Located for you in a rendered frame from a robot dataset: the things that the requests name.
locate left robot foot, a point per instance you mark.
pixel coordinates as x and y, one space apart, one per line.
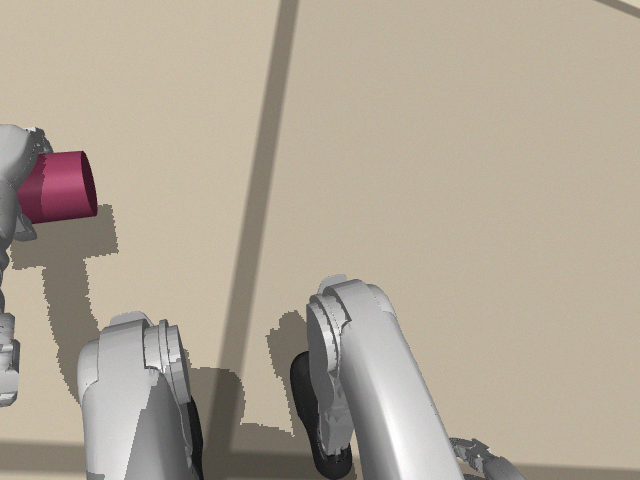
197 440

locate right robot hand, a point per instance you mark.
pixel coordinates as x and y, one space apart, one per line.
481 459

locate right robot foot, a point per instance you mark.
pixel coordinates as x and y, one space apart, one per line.
331 467

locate left robot arm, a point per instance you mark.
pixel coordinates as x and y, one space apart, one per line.
9 347

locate can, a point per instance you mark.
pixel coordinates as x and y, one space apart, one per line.
60 187

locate left robot hand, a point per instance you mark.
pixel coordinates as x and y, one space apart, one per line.
19 149

